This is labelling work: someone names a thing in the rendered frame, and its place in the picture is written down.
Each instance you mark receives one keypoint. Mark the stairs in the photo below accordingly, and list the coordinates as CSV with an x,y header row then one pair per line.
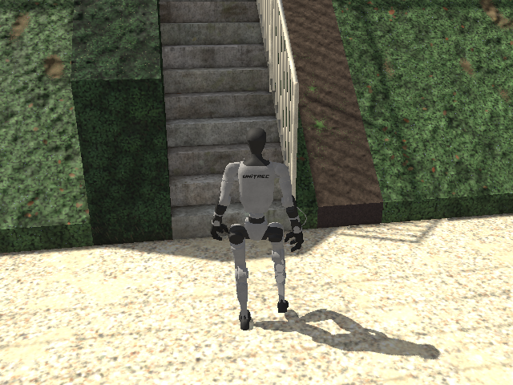
x,y
216,88

